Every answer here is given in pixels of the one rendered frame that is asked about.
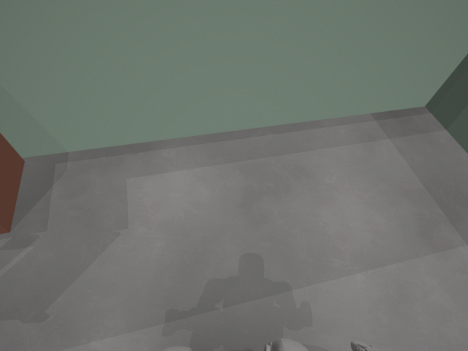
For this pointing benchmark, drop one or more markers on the cupboard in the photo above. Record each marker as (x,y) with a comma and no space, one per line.
(11,169)

